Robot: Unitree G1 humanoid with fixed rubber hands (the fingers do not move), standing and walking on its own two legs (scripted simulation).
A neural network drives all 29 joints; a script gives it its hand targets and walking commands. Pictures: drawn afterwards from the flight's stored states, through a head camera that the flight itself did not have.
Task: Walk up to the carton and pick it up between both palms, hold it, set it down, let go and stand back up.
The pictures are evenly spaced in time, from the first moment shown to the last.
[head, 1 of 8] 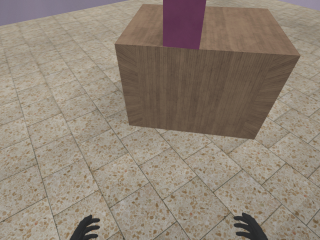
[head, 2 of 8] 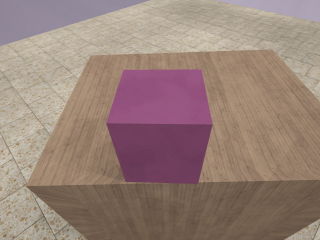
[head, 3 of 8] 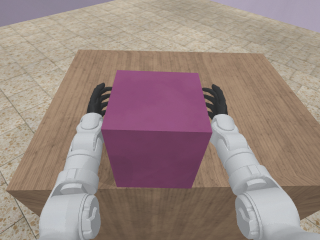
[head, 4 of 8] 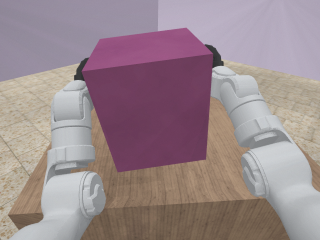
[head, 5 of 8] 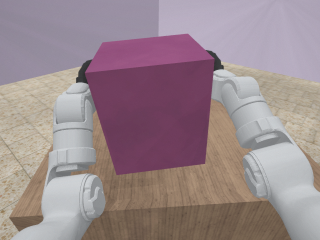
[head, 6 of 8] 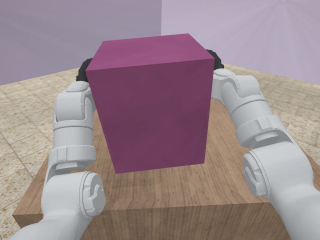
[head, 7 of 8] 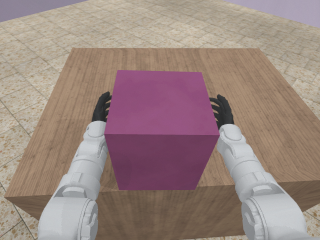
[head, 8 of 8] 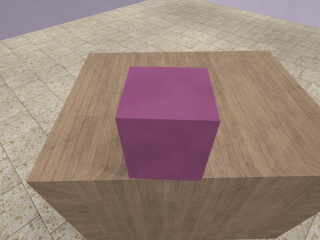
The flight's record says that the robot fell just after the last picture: no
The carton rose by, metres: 0.21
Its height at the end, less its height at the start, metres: +0.00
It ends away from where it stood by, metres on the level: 0.01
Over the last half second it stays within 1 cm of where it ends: yes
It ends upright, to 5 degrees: yes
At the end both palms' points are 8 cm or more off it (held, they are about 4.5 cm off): yes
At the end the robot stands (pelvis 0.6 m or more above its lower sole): yes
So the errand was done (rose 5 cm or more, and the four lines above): yes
